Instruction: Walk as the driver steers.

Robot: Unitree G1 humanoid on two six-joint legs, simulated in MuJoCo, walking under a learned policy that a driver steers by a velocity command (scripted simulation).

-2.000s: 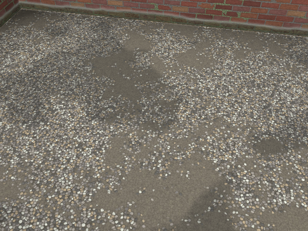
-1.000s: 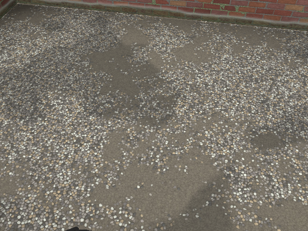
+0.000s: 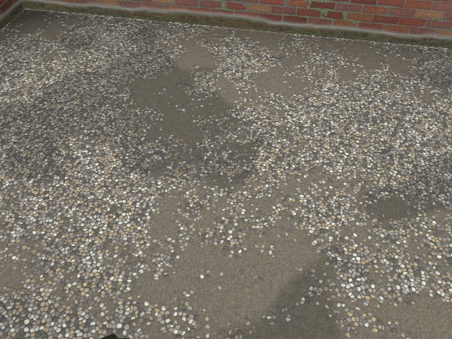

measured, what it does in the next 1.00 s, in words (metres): stands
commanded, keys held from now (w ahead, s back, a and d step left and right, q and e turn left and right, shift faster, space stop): w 1.00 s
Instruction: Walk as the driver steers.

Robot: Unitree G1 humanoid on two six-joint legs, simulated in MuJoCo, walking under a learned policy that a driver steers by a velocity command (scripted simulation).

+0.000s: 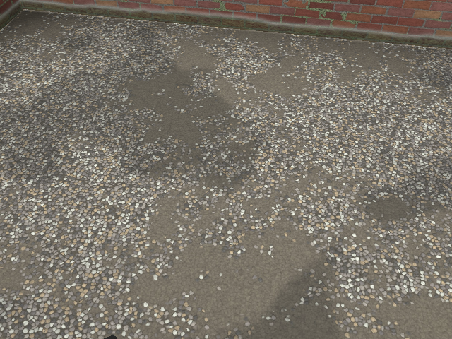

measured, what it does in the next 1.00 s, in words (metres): stands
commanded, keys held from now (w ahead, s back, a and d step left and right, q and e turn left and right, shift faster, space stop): w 1.00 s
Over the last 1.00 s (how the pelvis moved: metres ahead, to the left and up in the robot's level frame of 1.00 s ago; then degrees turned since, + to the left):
0.00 0.00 0.00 0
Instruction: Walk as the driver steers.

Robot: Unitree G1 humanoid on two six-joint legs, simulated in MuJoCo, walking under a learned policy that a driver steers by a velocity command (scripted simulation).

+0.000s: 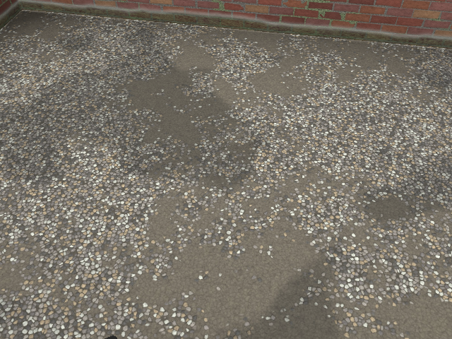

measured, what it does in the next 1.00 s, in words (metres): stands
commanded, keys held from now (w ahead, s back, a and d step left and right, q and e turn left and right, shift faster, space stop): w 0.44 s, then no key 0.56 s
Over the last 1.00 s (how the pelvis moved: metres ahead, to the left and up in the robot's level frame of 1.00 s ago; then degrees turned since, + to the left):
0.00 0.00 0.00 0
